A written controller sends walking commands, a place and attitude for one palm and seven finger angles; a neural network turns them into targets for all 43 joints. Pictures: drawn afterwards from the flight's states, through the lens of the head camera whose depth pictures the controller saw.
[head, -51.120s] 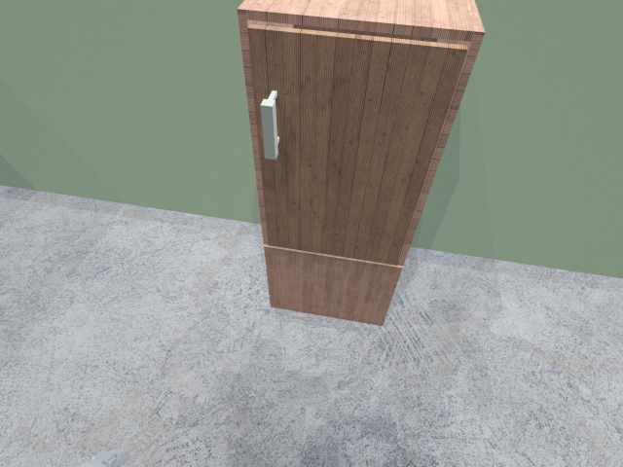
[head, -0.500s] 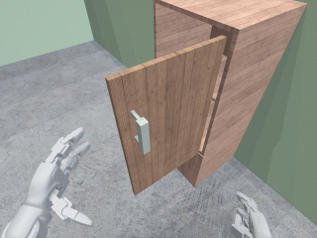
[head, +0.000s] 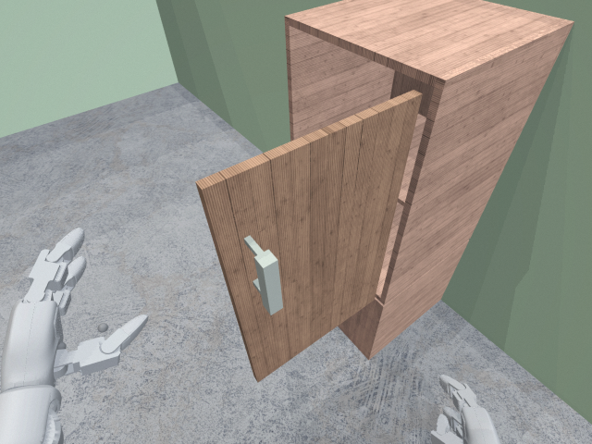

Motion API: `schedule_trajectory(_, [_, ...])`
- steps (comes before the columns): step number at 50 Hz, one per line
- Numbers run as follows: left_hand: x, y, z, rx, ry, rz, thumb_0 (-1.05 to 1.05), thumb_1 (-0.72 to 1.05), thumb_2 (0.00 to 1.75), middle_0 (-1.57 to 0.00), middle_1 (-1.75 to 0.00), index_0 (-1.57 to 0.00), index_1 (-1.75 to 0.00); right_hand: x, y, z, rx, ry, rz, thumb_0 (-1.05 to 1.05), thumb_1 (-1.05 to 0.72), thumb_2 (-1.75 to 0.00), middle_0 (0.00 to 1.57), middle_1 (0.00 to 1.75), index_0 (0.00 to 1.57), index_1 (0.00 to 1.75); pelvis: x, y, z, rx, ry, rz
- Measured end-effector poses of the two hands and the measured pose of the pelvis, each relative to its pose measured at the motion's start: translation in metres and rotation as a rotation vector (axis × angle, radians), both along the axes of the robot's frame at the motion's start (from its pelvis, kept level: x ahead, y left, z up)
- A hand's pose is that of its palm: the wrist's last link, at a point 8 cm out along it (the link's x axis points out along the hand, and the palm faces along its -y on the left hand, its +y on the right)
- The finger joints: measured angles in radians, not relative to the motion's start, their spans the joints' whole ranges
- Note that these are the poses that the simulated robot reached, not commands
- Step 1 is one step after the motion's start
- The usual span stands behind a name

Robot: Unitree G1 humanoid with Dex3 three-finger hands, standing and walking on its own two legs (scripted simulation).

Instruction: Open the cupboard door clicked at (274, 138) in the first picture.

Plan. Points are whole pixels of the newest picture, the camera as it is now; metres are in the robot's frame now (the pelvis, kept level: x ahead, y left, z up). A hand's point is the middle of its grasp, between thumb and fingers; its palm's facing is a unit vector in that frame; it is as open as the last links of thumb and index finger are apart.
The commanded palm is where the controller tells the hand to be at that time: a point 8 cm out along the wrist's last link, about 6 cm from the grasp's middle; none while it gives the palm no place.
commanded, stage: draw the hand back to the body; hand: left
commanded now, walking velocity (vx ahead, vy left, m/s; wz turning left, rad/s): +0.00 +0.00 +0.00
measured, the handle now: (262, 274) +0.34 +0.09 +0.05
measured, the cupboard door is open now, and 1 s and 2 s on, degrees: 89 89 89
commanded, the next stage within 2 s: step back with the hand held close in 0.60 s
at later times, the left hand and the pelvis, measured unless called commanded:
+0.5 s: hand (107, 315) +0.21 +0.23 +0.14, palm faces +0.42 -0.81 -0.41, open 7.5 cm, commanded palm +0.16 +0.27 +0.16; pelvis +0.02 -0.03 +0.00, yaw +0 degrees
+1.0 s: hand (90, 325) +0.19 +0.24 +0.15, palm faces +0.31 -0.80 -0.51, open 7.4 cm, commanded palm +0.13 +0.28 +0.18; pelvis -0.02 -0.01 +0.00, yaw -2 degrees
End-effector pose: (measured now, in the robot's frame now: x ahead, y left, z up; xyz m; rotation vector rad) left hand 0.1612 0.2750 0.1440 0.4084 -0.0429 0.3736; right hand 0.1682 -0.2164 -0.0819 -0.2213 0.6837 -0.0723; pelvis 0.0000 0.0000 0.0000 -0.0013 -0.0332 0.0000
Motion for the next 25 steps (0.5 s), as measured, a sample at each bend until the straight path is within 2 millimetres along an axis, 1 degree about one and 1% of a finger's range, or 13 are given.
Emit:
schedule_trajectory(6, [0.007, 0.002, 0.010, 0.033, -0.008, 0.014, 0.00, 0.42, 0.69, -0.19, -0.31, -0.19, -0.30, 0.013, -0.009, 0.003, 0.004, 0.001, -0.011, 0.02, -0.90, -0.90, 0.20, 0.30, 0.20, 0.30, 0.010, -0.006, 0.002, 0.006, 0.002, -0.008])
schedule_trajectory(15, [0.006, 0.005, 0.029, 0.085, -0.054, 0.064, 0.01, 0.72, 0.82, -0.21, -0.31, -0.21, -0.30, 0.027, -0.024, 0.004, 0.005, -0.003, -0.014, 0.02, -0.90, -0.90, 0.20, 0.30, 0.20, 0.30, 0.017, -0.016, 0.002, 0.009, 0.002, -0.005])
schedule_trajectory(20, [0.006, -0.002, 0.021, 0.056, -0.028, 0.075, 0.01, 0.82, 0.86, -0.21, -0.31, -0.21, -0.30, 0.027, -0.030, 0.002, 0.009, 0.008, -0.015, 0.02, -0.90, -0.90, 0.20, 0.30, 0.20, 0.30, 0.016, -0.022, 0.002, 0.011, 0.001, -0.003])
schedule_trajectory(25, [0.006, -0.011, 0.015, 0.038, -0.008, 0.062, 0.01, 0.86, 0.88, -0.21, -0.31, -0.21, -0.30, 0.024, -0.035, 0.000, 0.005, 0.019, -0.020, 0.02, -0.90, -0.90, 0.20, 0.30, 0.20, 0.30, 0.015, -0.028, 0.002, 0.011, -0.002, -0.002])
